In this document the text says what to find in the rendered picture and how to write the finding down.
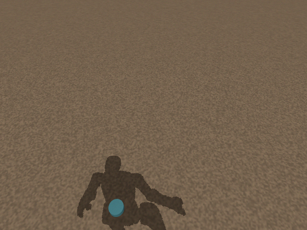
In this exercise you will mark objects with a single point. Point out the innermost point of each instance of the tin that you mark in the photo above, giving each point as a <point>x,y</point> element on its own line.
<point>116,207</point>

